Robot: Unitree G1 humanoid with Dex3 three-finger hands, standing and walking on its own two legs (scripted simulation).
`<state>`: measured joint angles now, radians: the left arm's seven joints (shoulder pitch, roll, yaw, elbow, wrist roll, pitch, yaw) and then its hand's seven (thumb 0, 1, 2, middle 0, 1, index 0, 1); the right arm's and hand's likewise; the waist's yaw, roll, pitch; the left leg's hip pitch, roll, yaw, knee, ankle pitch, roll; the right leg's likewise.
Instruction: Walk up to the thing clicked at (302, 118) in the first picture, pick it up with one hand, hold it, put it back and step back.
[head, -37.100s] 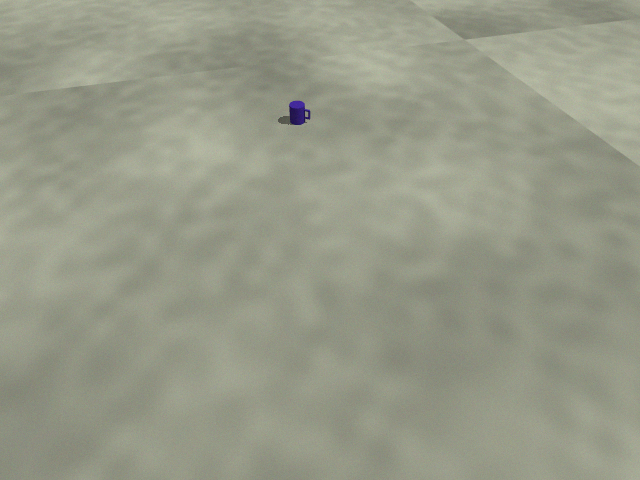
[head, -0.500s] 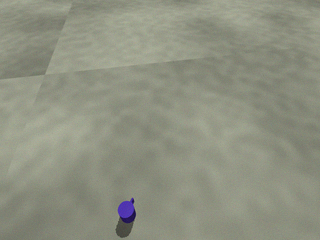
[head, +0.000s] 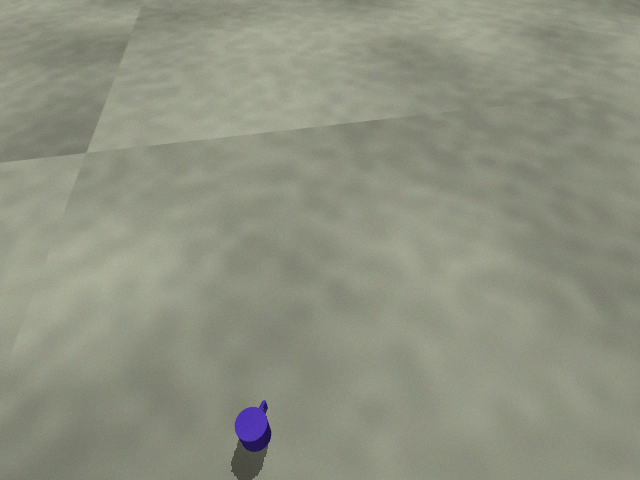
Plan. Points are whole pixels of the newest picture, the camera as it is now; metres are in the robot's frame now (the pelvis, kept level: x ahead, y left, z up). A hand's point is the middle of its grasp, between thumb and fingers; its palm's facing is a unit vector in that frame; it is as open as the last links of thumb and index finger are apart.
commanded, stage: stand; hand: left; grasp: from above
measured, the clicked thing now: (256, 423) +0.41 +0.21 -0.73
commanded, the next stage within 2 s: step back in 0.70 s
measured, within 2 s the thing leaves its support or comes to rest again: neither
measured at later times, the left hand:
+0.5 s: hand out of the picture +0.07 +0.25 -0.16, palm faces +0.00 -0.94 -0.34, open 7.4 cm
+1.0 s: hand out of the picture +0.08 +0.29 -0.18, palm faces -0.03 -0.92 -0.38, open 7.4 cm
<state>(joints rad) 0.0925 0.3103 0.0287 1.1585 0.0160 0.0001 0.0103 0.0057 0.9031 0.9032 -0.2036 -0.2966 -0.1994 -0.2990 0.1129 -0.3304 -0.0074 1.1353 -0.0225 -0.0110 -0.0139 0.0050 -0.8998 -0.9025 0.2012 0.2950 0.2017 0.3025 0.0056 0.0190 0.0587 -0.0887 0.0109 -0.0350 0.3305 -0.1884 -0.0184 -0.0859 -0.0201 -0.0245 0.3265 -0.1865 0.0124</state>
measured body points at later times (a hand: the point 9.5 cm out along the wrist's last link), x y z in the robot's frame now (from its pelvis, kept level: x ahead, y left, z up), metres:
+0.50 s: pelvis +0.00 +0.00 +0.00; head +0.01 +0.00 +0.45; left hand +0.07 +0.30 -0.13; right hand +0.07 -0.30 -0.14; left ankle +0.00 +0.13 -0.75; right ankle +0.00 -0.13 -0.75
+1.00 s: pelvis -0.05 +0.03 -0.03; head +0.00 +0.03 +0.42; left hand +0.08 +0.34 -0.15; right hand +0.04 -0.30 -0.14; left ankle -0.03 +0.13 -0.75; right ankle +0.00 -0.12 -0.75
